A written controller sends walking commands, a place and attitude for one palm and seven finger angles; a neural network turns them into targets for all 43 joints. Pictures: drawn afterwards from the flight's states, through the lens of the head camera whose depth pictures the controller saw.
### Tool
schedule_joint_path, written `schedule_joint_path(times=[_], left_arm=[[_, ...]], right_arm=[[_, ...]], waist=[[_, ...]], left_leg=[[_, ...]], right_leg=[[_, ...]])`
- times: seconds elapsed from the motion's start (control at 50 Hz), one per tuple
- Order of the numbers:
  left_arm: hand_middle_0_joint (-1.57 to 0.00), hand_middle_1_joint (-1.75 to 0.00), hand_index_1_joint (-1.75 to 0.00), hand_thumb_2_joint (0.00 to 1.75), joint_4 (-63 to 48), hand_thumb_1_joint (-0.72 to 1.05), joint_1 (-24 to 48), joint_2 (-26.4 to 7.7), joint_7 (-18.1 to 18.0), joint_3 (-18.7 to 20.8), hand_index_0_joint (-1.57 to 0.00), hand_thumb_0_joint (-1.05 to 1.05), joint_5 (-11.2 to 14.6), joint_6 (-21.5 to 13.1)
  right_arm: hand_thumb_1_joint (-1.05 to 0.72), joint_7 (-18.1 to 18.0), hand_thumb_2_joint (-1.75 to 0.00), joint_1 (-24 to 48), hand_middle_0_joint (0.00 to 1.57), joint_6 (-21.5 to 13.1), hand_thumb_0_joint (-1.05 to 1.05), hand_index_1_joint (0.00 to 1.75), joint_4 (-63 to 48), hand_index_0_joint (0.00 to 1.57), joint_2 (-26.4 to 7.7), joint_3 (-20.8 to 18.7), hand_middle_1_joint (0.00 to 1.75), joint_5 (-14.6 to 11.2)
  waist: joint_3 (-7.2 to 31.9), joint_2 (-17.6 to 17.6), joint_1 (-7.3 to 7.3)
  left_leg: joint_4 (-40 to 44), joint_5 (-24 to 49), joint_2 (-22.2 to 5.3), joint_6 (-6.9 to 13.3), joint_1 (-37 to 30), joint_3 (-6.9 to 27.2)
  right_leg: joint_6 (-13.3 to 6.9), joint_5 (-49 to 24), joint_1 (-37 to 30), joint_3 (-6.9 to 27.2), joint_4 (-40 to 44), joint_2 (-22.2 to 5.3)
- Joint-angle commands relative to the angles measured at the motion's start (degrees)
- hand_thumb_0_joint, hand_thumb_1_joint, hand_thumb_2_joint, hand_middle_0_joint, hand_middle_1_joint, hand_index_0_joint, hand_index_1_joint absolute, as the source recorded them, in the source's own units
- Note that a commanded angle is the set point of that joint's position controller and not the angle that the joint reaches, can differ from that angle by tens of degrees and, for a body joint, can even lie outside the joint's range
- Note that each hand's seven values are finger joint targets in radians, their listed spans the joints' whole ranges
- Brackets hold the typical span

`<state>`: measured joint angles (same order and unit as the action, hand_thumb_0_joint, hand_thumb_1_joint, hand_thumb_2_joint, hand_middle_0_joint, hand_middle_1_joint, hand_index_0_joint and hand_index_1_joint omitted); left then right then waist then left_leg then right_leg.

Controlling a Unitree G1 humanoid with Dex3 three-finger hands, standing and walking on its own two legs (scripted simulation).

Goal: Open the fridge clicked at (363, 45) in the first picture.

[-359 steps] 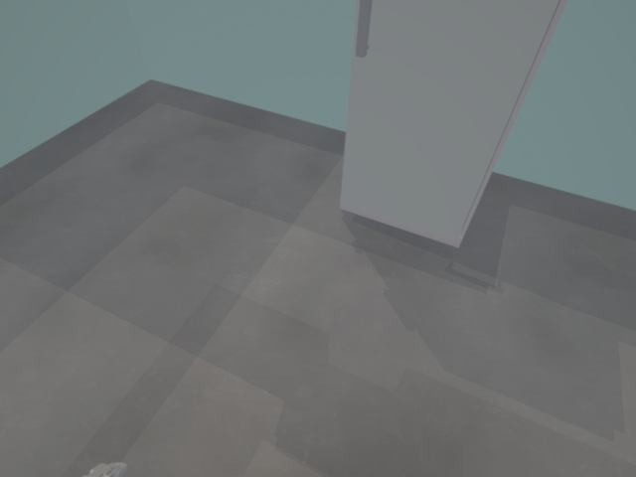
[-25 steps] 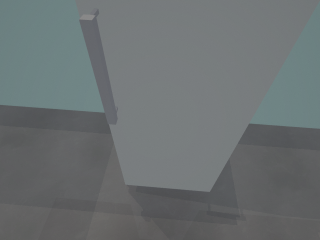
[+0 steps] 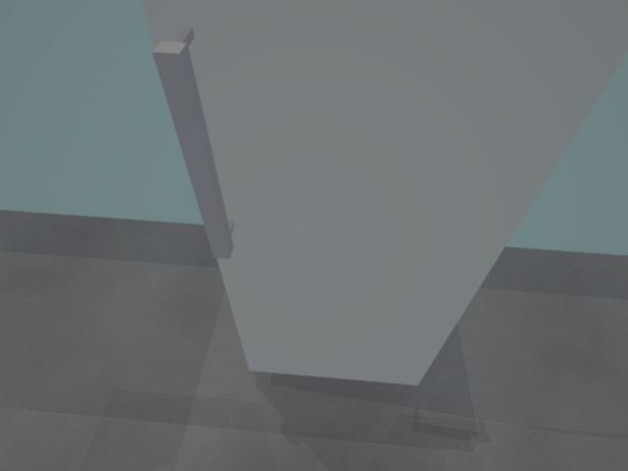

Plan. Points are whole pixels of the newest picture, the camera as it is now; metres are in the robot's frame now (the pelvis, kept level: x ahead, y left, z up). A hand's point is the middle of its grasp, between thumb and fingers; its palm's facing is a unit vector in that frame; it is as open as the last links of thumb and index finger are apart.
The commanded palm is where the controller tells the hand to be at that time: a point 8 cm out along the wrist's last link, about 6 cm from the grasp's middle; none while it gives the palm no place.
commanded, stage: look again from close up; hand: left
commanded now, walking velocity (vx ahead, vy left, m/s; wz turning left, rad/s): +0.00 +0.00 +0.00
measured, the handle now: (208, 163) +0.46 +0.18 +0.15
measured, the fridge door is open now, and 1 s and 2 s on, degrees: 0 0 0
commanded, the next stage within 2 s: raise the hand to about handle height in 0.78 s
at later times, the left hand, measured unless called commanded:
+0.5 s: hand out of the picture +0.01 +0.18 -0.18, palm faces +0.03 -0.98 -0.21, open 7.3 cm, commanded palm none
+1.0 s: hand out of the picture +0.11 +0.19 -0.09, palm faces +0.24 -0.96 -0.16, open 7.4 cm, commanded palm +0.10 +0.23 -0.06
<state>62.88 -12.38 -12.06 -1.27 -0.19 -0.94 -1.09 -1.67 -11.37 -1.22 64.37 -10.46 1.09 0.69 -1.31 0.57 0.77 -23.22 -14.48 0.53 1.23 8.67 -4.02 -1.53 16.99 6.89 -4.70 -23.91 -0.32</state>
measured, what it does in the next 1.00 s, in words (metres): stands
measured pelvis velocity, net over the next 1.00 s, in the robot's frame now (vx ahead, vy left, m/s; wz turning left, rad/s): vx -0.01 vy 0.00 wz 0.01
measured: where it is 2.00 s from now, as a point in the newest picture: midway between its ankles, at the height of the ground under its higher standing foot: outside the picture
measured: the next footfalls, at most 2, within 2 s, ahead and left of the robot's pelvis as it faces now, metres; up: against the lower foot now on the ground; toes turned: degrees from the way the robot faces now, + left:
none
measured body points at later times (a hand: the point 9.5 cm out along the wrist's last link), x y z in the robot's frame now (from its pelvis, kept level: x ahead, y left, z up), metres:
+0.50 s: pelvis +0.01 +0.00 +0.00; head +0.02 +0.00 +0.45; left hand +0.01 +0.23 -0.16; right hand +0.03 -0.23 -0.16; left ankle -0.02 +0.10 -0.74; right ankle -0.05 -0.09 -0.74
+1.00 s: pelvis -0.01 +0.00 +0.00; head +0.00 -0.01 +0.44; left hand +0.10 +0.24 -0.08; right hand +0.05 -0.24 -0.14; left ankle -0.02 +0.10 -0.74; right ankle -0.04 -0.09 -0.74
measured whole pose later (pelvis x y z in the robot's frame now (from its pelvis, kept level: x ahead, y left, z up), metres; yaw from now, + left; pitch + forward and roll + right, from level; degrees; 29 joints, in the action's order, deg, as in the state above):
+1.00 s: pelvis -0.01 +0.00 +0.00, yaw +1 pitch +0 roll +1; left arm 19.8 -26.0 -9.5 -3.8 1.8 7.5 -1.8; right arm -4.0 -18.4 -10.4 52.7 -11.3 0.6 -1.9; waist -1.5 0.0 1.0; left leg -26.8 -15.2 0.7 1.0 11.6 -3.5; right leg -1.9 18.6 10.1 -5.3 -28.8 -0.8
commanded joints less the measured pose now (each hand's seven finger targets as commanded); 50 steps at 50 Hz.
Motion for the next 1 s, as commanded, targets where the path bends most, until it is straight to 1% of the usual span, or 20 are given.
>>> schedule_joint_path(times=[0.0,0.1,0.18,0.2,0.28,0.32,0.4,0.44,0.48,0.58,0.6,0.66,0.84,0.86,0.88,0.9,0.92,0.94,0.96,0.98], left_arm=[[-0.20,-0.30,-0.30,0.90,-1.65,0.90,-2.79,-6.83,-0.65,1.51,-0.20,0.00,-0.03,-0.66],[-0.20,-0.30,-0.30,0.90,-1.59,0.90,-3.02,-6.92,-0.70,1.56,-0.20,0.00,0.00,-0.70],[-0.20,-0.30,-0.30,0.90,-1.29,0.90,-3.28,-6.82,-0.76,1.44,-0.20,0.00,0.13,-0.66],[-0.20,-0.30,-0.30,0.90,-1.23,0.90,-3.38,-6.63,-0.80,1.55,-0.20,0.00,0.04,-0.72],[-0.20,-0.30,-0.30,0.90,-1.01,0.90,-3.90,-6.46,-0.86,1.47,-0.20,0.00,0.19,-0.68],[-0.20,-0.30,-0.30,0.90,-0.88,0.90,-4.54,-6.44,-0.94,1.46,-0.20,0.00,0.11,-0.75],[-0.20,-0.30,-0.30,0.90,-0.63,0.90,-4.75,-5.83,-0.96,1.40,-0.20,0.00,0.06,-0.65],[-0.20,-0.30,-0.30,0.90,-0.40,0.90,-5.01,-5.66,-0.94,1.27,-0.20,0.00,0.20,-0.58],[-0.20,-0.30,-0.30,0.90,-0.32,0.90,-4.83,-5.50,-0.89,1.26,-0.20,0.00,0.16,-0.54],[-0.20,-0.30,-0.30,0.90,-0.13,0.90,-5.58,-5.25,-0.92,1.27,-0.20,0.00,0.17,-0.65],[-0.20,-0.30,-0.30,0.90,-0.11,0.90,-5.93,-5.08,-0.96,1.32,-0.20,0.00,0.06,-0.68],[-0.20,-0.30,-0.30,0.90,-0.02,0.90,-5.80,-4.91,-0.98,1.34,-0.20,0.00,0.16,-0.63],[-0.20,-0.30,-0.30,0.90,0.48,0.90,-6.52,-4.31,-0.98,1.19,-0.20,0.00,0.19,-0.59],[-0.20,-0.30,-0.30,0.90,1.75,0.90,-11.55,-2.73,-3.42,0.38,-0.20,0.00,-0.63,-2.18],[-0.20,-0.32,-0.32,0.89,-85.13,0.88,29.91,-17.00,-2.01,7.76,-0.20,0.00,12.10,-13.88],[-0.20,-0.33,-0.33,0.88,-83.56,0.85,23.79,-22.05,-5.09,12.47,-0.20,0.00,8.80,-13.57],[-0.21,-0.34,-0.34,0.87,-69.66,0.83,-5.93,-3.36,-4.40,2.44,-0.21,0.00,8.87,-6.86],[-0.21,-0.36,-0.36,0.86,-62.20,0.81,-9.07,1.81,-3.96,2.06,-0.21,0.00,10.66,-5.00],[-0.21,-0.37,-0.37,0.85,-66.33,0.78,-3.60,-0.86,-2.58,4.15,-0.21,0.00,11.25,-7.44],[-0.21,-0.39,-0.39,0.84,-63.16,0.76,-4.33,-3.54,-0.92,7.98,-0.21,0.00,11.05,-10.50]], right_arm=[[-0.90,-0.35,-0.90,-2.26,0.20,-0.95,0.00,0.30,-1.74,0.20,-6.90,-1.15,0.30,0.13],[-0.90,-0.44,-0.90,-2.56,0.20,-0.97,0.00,0.30,-1.37,0.20,-6.97,-1.06,0.30,0.10],[-0.90,-0.48,-0.90,-2.68,0.20,-0.91,0.00,0.30,-0.99,0.20,-7.03,-1.03,0.30,0.06],[-0.90,-0.54,-0.90,-2.89,0.20,-0.89,0.00,0.30,-0.84,0.20,-6.61,-1.08,0.30,0.07],[-0.90,-0.60,-0.90,-3.18,0.20,-0.85,0.00,0.30,-0.55,0.20,-6.72,-1.00,0.30,0.03],[-0.90,-0.65,-0.90,-3.26,0.20,-0.86,0.00,0.30,-0.38,0.20,-6.47,-1.05,0.30,-0.01],[-0.90,-0.73,-0.90,-3.58,0.20,-0.76,0.00,0.30,-0.19,0.20,-5.80,-1.04,0.30,0.00],[-0.90,-0.71,-0.90,-3.58,0.20,-0.70,0.00,0.30,-0.08,0.20,-5.91,-0.98,0.30,-0.02],[-0.90,-0.68,-0.90,-3.81,0.20,-0.69,0.00,0.30,0.00,0.20,-5.76,-0.92,0.30,0.00],[-0.90,-0.72,-0.90,-4.15,0.20,-0.82,0.00,0.30,0.15,0.20,-5.43,-0.97,0.30,-0.03],[-0.90,-0.78,-0.90,-4.33,0.20,-0.84,0.00,0.30,0.18,0.20,-5.08,-0.94,0.30,-0.02],[-0.90,-0.82,-0.90,-4.50,0.20,-0.83,0.00,0.30,0.27,0.20,-5.28,-1.01,0.30,0.01],[-0.90,-0.83,-0.90,-5.10,0.20,-0.78,0.00,0.30,0.74,0.20,-4.66,-0.88,0.30,-0.04],[-0.90,0.00,-0.90,-1.29,0.20,-1.21,0.00,0.30,-3.47,0.20,-5.16,-1.06,0.30,-0.57],[-0.90,-2.34,-0.90,-4.65,0.20,-9.20,0.00,0.30,-23.17,0.20,-14.98,-2.73,0.30,-3.52],[-0.90,-4.33,-0.90,1.03,0.20,-13.03,0.00,0.30,-21.38,0.20,-9.91,-0.86,0.30,-3.45],[-0.90,-3.50,-0.90,-1.78,0.20,-15.54,0.00,0.30,-23.38,0.20,-7.82,-1.98,0.30,-2.42],[-0.90,-3.39,-0.90,-1.77,0.20,-15.60,0.00,0.30,-20.64,0.20,-8.76,-2.54,0.30,-3.29],[-0.90,-2.98,-0.90,-0.35,0.20,-15.83,0.00,0.30,-24.34,0.20,-10.79,-3.97,0.30,-2.96],[-0.90,-2.72,-0.90,-0.84,0.20,-15.78,0.00,0.30,-25.05,0.20,-11.72,-5.04,0.30,-1.75]], waist=[[0.53,-0.30,-0.14],[1.30,-0.19,-0.13],[1.00,-0.52,-0.21],[1.09,0.54,-0.19],[0.90,-0.32,-0.23],[1.08,0.03,-0.16],[-0.22,-0.34,-0.20],[-0.64,-1.25,-0.18],[-1.22,-0.74,-0.28],[-0.40,-0.65,-0.15],[-0.83,0.10,-0.06],[-0.57,-0.94,-0.22],[-1.94,-0.49,-0.01],[-3.96,-0.27,1.08],[22.44,-10.96,-5.83],[19.16,-18.30,-2.63],[17.46,-15.85,-1.36],[11.49,-7.28,-2.83],[6.26,-3.66,-3.47],[6.19,2.95,-4.10]], left_leg=[[3.12,17.29,-7.23,1.17,-0.76,6.83],[2.88,19.08,-7.24,1.04,-1.39,6.57],[3.18,18.12,-7.21,0.96,-1.58,6.54],[2.85,18.94,-7.23,0.98,-1.53,6.55],[3.13,17.71,-7.13,0.85,-1.57,6.49],[2.64,18.63,-7.09,0.83,-1.82,6.28],[2.85,18.10,-7.14,0.83,-1.52,6.31],[3.34,16.24,-7.06,0.78,-1.43,6.38],[3.81,15.28,-7.08,0.80,-0.96,6.59],[3.45,15.83,-6.99,0.74,-1.08,6.40],[3.14,16.67,-7.00,0.79,-1.00,6.43],[3.50,16.44,-7.12,0.75,-1.30,6.47],[3.97,14.44,-7.00,0.72,-0.48,6.58],[-9.68,19.84,-6.16,-0.78,4.07,3.48],[-1.39,25.03,-0.71,0.74,-11.98,4.02],[-2.59,27.13,-2.22,0.05,-14.69,2.29],[-0.72,34.49,-3.85,-0.28,-12.40,4.51],[-2.91,31.58,-3.42,-0.46,-7.93,5.88],[-5.78,26.27,-2.87,-0.43,-2.76,6.67],[-8.90,19.70,-1.63,-0.45,2.20,5.89]], right_leg=[[-0.77,-17.29,-0.09,5.82,3.11,-7.41],[-0.78,-19.67,-1.09,5.44,3.00,-7.65],[-0.82,-19.15,-0.92,5.65,3.45,-7.81],[-0.84,-20.72,-1.45,5.32,3.18,-7.69],[-0.87,-20.01,-1.31,5.61,3.61,-7.90],[-0.85,-22.28,-1.76,5.47,3.44,-8.04],[-0.81,-21.23,-1.20,5.21,3.82,-7.83],[-0.76,-18.54,-0.53,5.49,4.37,-7.86],[-0.74,-16.74,-0.21,5.53,4.70,-7.64],[-0.74,-18.23,-0.91,5.33,4.74,-7.87],[-0.74,-19.87,-1.07,5.14,4.51,-7.76],[-0.82,-18.33,-0.72,5.14,4.54,-7.88],[-0.81,-16.07,-0.13,5.18,5.22,-7.73],[2.01,-42.43,3.08,9.19,3.26,-9.90],[0.24,-35.31,-1.09,4.74,-1.74,-4.41],[-0.33,-21.47,3.22,4.56,-3.33,-1.63],[-0.52,-11.68,5.34,0.68,-6.50,-0.45],[0.22,-9.93,9.53,-0.55,-6.26,-0.24],[0.52,-11.37,13.03,-0.89,-5.46,-0.27],[0.72,-12.40,16.24,-1.36,-6.18,-0.01]])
